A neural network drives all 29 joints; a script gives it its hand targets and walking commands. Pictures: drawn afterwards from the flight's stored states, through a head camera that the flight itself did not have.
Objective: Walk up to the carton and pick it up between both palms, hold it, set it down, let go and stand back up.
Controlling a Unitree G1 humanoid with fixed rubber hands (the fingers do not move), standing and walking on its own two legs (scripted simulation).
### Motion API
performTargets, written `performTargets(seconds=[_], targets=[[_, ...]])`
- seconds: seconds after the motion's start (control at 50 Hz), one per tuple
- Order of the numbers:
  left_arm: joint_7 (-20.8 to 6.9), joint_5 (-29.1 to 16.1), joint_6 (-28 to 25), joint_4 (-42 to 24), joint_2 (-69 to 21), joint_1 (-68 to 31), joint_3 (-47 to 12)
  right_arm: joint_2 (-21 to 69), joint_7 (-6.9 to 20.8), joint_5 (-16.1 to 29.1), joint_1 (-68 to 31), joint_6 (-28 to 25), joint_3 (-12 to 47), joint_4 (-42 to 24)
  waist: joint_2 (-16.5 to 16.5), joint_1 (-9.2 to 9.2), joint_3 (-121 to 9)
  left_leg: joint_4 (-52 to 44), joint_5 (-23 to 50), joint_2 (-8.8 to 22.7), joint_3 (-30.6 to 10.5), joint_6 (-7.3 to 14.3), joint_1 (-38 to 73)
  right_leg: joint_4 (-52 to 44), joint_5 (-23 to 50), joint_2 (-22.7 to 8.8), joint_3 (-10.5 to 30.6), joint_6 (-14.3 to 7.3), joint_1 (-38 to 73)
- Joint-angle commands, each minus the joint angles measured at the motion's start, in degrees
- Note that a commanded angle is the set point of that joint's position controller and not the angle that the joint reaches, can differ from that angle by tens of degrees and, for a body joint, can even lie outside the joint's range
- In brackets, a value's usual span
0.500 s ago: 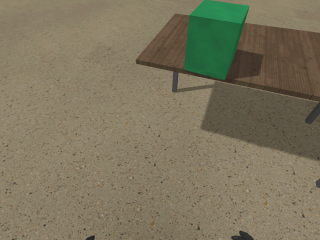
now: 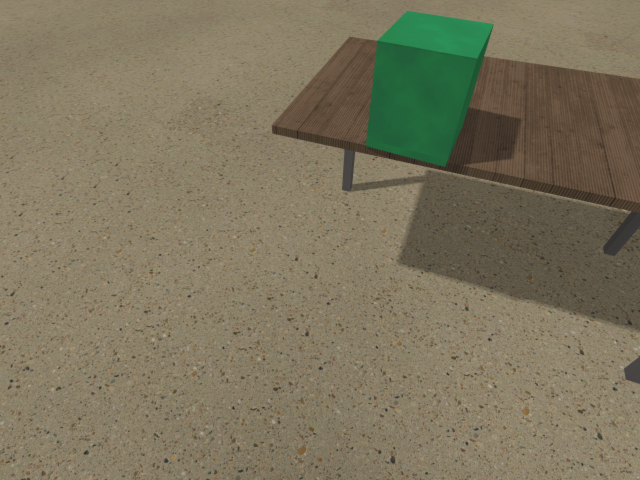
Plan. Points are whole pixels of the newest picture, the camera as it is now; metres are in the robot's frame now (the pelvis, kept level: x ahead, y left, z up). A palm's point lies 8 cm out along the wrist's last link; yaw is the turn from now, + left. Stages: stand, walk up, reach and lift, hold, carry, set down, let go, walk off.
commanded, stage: stand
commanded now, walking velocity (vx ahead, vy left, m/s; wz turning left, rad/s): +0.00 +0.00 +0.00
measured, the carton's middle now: (426, 88) +0.94 -0.25 +0.05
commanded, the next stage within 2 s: walk up in 1.84 s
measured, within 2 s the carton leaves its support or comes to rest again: neither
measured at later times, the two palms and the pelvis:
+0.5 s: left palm out of the picture +0.03 +0.23 -0.13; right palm out of the picture +0.02 -0.22 -0.13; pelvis +0.01 +0.00 +0.01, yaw +0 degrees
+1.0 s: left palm out of the picture -0.02 +0.21 -0.14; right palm out of the picture -0.02 -0.20 -0.13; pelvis +0.01 +0.01 +0.01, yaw +0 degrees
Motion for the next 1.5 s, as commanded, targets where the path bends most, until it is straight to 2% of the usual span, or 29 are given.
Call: performTargets(seconds=[0.0,0.04,0.06,0.1,0.12,0.18,0.26,0.34,0.44,0.52,0.54,0.56,0.64,0.72,0.78,0.82,0.9,0.96,0.98,1.0,1.02,1.06,1.1,1.12,1.22,1.3,1.4,1.42,1.48], targets=[[0.4,-0.2,-1.3,-2.5,5.1,1.3,1.3,-7.6,-0.2,-0.1,0.1,-1.3,-2.2,-3.1,2.4,0.18,-0.6,-8.3,2.7,2.0,-3.7,2.0,1.1,-8.0,3.5,-2.9,5.7,-2.4,-0.5],[0.4,-0.2,-1.8,-1.4,5.3,2.8,1.4,-7.2,-0.4,-0.4,2.5,-1.4,-2.3,-1.2,0.3,0.03,-1.8,-7.4,8.2,2.9,-4.1,2.0,2.3,-7.4,7.1,-4.1,5.7,-2.5,1.7],[0.2,-0.3,-1.7,-0.7,6.1,1.7,1.8,-6.2,-0.3,0.2,3.9,-1.6,-2.0,-0.8,-1.6,-1.2,-2.7,-7.9,7.7,2.5,-3.9,2.2,1.6,-7.4,7.6,-3.5,4.8,-2.3,2.2],[0.2,-0.1,-0.8,1.0,2.6,2.0,0.8,-7.1,-0.2,0.1,0.5,-1.5,-2.5,-1.0,-3.9,-0.2,2.6,-9.6,0.4,2.5,-4.9,2.1,-1.3,-9.5,1.2,-2.9,4.2,-1.9,-1.2],[0.5,0.2,-1.0,1.2,5.6,3.3,1.6,-5.2,-0.3,0.2,0.2,-1.1,-1.9,0.1,0.7,1.02,3.4,-9.5,2.5,2.3,-4.0,1.8,-1.3,-9.6,2.6,-3.4,5.5,-2.0,-0.7],[0.7,-0.2,-1.1,2.0,4.1,2.6,1.2,-4.6,0.1,0.2,2.8,-1.0,-1.5,1.4,-3.1,-0.77,4.9,-9.3,3.6,1.8,-4.0,1.7,-0.9,-12.0,-0.1,-4.2,5.7,-2.0,-1.9],[0.8,-0.4,-1.6,5.2,3.5,3.9,1.3,-5.2,-0.3,-0.2,5.2,-1.5,-2.2,4.7,4.2,-1.11,1.9,-9.2,7.9,2.9,-3.6,2.3,4.4,-11.8,5.3,-4.5,6.5,-3.0,-0.4],[1.2,-0.3,-1.9,6.7,6.0,3.0,2.0,-5.4,-0.3,0.1,3.2,-2.0,-2.0,6.0,0.4,-0.18,-1.1,-9.5,9.3,2.8,-4.0,2.2,3.6,-11.5,6.8,-4.0,5.6,-2.8,3.1],[1.7,-1.2,-1.9,9.9,1.2,5.1,0.7,-4.7,-0.8,0.5,4.5,-2.2,-1.9,9.0,1.3,0.05,-0.7,-9.5,16.8,3.1,-4.0,2.5,7.1,-10.3,13.5,-4.3,5.2,-1.8,5.3],[1.5,-0.7,-1.1,11.9,2.3,5.6,0.9,-0.6,-1.7,0.1,5.1,-1.4,-1.0,11.8,2.8,0.61,4.3,-10.7,14.4,3.8,-4.3,2.4,5.6,-10.4,13.4,-4.2,5.1,-1.8,4.0],[2.1,-0.4,-1.2,12.4,3.2,3.7,1.1,-0.7,-1.1,0.3,6.0,-1.2,-1.2,12.1,1.3,-1.43,4.6,-11.2,12.9,3.0,-3.8,2.2,3.8,-10.6,12.9,-4.3,4.9,-1.7,5.5],[1.9,-0.7,-0.8,12.4,3.3,2.7,1.3,-1.0,-0.9,0.4,5.1,-1.4,-1.1,12.3,-1.4,-0.66,4.8,-11.3,13.7,3.4,-4.2,2.4,2.5,-10.5,13.5,-4.5,4.6,-1.9,6.6],[2.3,-0.6,-0.8,14.5,2.7,7.7,1.0,-2.0,-1.4,0.4,5.6,-1.2,-1.6,13.5,2.4,-0.1,8.4,-12.0,11.6,3.0,-3.3,1.7,3.3,-12.4,11.2,-5.1,5.3,-1.8,3.8],[2.0,-0.5,-0.6,15.1,0.7,7.2,0.6,-2.3,-1.3,0.4,5.7,-0.8,-2.0,14.8,-3.1,-0.41,6.6,-12.6,8.7,3.4,-3.9,2.1,4.8,-12.5,8.8,-4.1,3.8,-1.3,3.9],[2.3,-0.8,-0.9,15.2,-0.1,6.0,0.4,-3.8,-1.3,0.5,4.5,-1.4,-2.2,15.3,-3.6,-0.53,3.4,-12.3,11.9,3.5,-4.0,1.9,7.3,-12.7,10.5,-4.4,4.6,-1.4,5.0],[2.4,-0.7,-1.1,15.3,0.3,5.3,1.0,0.4,-1.4,0.3,2.7,-1.4,-1.0,15.5,3.6,0.17,4.4,-12.5,10.3,3.2,-3.5,2.0,6.8,-13.0,8.6,-4.5,5.7,-1.9,4.0],[2.4,-0.2,-1.0,15.6,2.4,4.8,1.7,-1.6,-1.1,0.2,3.3,-1.0,-1.6,16.7,0.2,0.05,2.7,-12.8,12.7,2.8,-3.8,1.7,6.8,-12.2,10.5,-4.8,5.2,-1.9,6.7],[2.5,-0.3,-0.6,16.9,-0.7,6.6,0.8,0.0,-1.4,-0.2,3.3,-0.9,-1.2,16.7,2.7,-0.41,5.2,-13.6,9.3,3.2,-3.9,2.1,6.3,-12.7,8.7,-4.5,4.7,-1.3,4.9],[2.4,-0.5,-0.6,17.1,1.5,8.0,1.3,0.5,-1.6,-0.2,3.3,-0.8,-1.1,17.5,5.3,0.94,5.9,-13.8,9.6,2.8,-3.3,1.7,6.1,-12.2,9.6,-4.2,5.0,-0.8,5.8],[2.6,-0.5,-0.3,17.2,1.5,6.3,1.1,1.4,-1.3,0.2,4.1,-1.0,-0.5,17.2,2.0,-0.56,4.7,-13.8,9.6,3.3,-4.1,2.0,4.9,-12.2,10.6,-4.3,4.4,-1.3,7.3],[2.5,-0.8,-0.1,17.7,-1.6,7.0,0.3,1.2,-1.3,-0.1,4.2,-1.0,-0.6,16.8,3.3,-0.26,5.4,-13.6,7.9,3.2,-3.8,2.1,5.5,-12.9,9.5,-4.1,4.6,-0.8,5.6],[2.4,-0.5,0.0,17.7,0.0,6.2,0.8,-1.2,-1.6,0.2,2.7,-1.2,-1.1,16.7,-0.5,-0.05,4.0,-14.8,5.7,3.4,-4.5,2.3,7.2,-12.4,7.6,-3.6,4.3,-0.9,4.9],[2.4,-0.6,-0.2,17.9,-1.0,6.9,0.6,-1.1,-1.6,0.1,3.8,-0.6,-1.1,17.1,2.9,-0.13,6.4,-15.3,5.2,3.0,-4.4,2.2,4.4,-12.2,8.2,-4.0,4.9,-0.5,4.7],[2.7,-0.3,-0.4,18.4,-0.8,8.0,0.4,-0.3,-1.6,0.0,3.7,-0.5,-1.1,17.3,0.2,0.0,6.0,-14.8,5.8,3.8,-5.0,2.4,4.5,-12.7,8.1,-3.9,4.4,-0.5,5.9],[2.3,-0.3,-0.4,18.6,0.4,8.6,0.5,0.2,-1.4,0.3,4.2,-0.8,-0.7,17.4,0.7,-0.07,6.6,-13.7,7.7,2.9,-3.4,2.1,5.6,-13.2,8.6,-4.6,5.2,-0.3,4.3],[2.3,-0.4,-0.9,18.0,2.5,5.5,0.7,-0.5,-1.4,0.5,3.5,-0.5,-0.6,17.3,-4.1,-0.77,8.6,-13.6,8.1,2.6,-2.9,2.0,3.8,-14.6,5.9,-4.2,4.9,-0.1,3.5],[2.2,-0.6,-0.3,18.4,-0.4,8.7,0.3,0.0,-1.0,0.3,5.6,-0.8,-0.3,18.1,1.4,0.19,6.5,-15.4,5.7,3.4,-4.2,2.0,4.7,-12.9,7.0,-4.2,4.6,-0.6,5.0],[2.4,-0.5,-0.4,18.4,0.8,7.9,0.5,-1.3,-1.1,0.2,4.6,-0.7,-0.8,17.7,-0.9,-0.57,8.6,-15.9,6.5,3.4,-4.4,1.9,2.8,-12.8,6.5,-4.2,4.5,-0.8,4.9],[2.4,-0.6,-0.3,18.8,-0.7,8.7,-0.1,-0.2,-1.3,0.6,4.3,-0.9,-0.4,17.1,0.6,0.26,6.9,-16.2,4.0,3.0,-4.7,2.0,2.0,-13.0,6.1,-4.2,5.2,-0.9,6.0]])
